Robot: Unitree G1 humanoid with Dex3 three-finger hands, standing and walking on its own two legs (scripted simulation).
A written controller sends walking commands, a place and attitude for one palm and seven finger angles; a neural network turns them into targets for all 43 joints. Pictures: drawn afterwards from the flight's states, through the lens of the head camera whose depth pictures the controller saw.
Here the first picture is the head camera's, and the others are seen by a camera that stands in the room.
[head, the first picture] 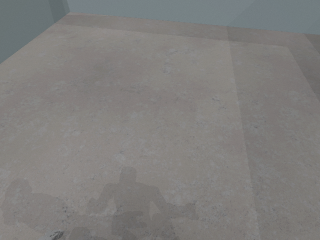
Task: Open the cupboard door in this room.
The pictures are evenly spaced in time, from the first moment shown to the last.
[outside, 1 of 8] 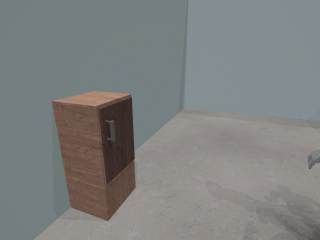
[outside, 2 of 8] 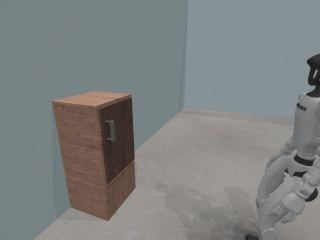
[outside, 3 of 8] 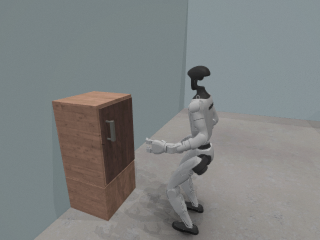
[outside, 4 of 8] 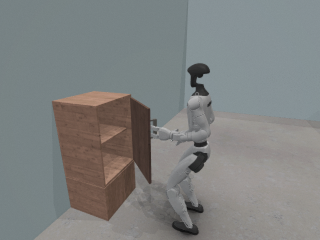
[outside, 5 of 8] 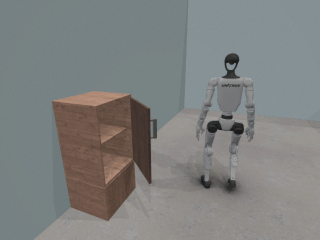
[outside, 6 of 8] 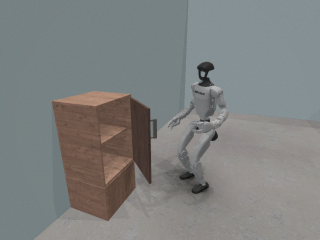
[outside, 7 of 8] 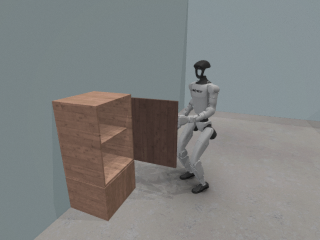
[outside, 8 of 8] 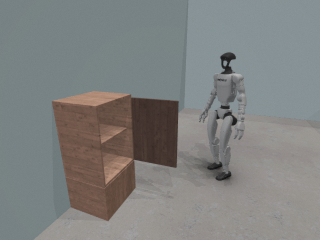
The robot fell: no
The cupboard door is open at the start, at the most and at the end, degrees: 0 92 92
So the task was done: yes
